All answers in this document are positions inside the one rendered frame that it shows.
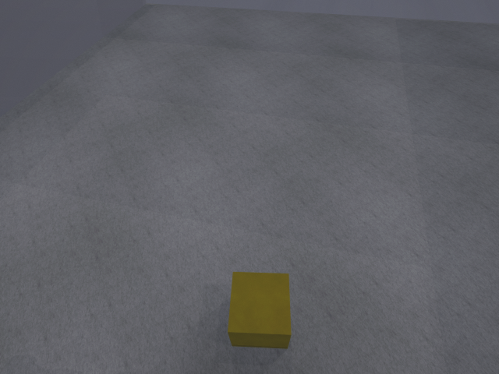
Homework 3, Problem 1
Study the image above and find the carton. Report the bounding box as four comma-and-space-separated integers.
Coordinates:
228, 272, 292, 349

